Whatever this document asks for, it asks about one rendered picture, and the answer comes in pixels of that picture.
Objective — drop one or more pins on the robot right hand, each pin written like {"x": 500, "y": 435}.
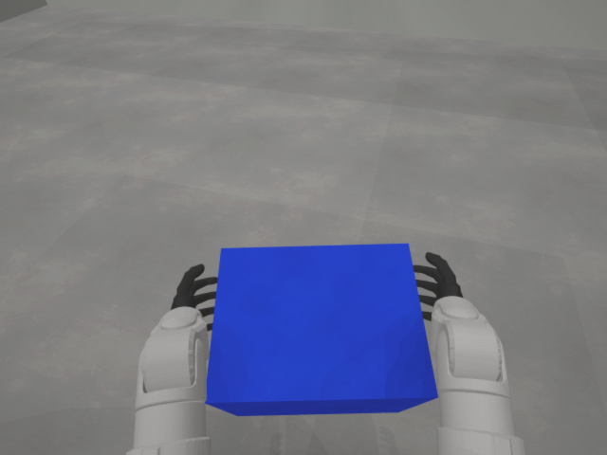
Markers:
{"x": 446, "y": 281}

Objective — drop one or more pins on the robot right forearm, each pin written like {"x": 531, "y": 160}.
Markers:
{"x": 472, "y": 379}

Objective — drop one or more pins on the carton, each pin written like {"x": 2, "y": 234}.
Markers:
{"x": 318, "y": 330}

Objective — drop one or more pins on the robot left hand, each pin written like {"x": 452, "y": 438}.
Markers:
{"x": 188, "y": 286}

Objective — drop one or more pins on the robot left forearm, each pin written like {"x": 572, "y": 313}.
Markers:
{"x": 172, "y": 387}

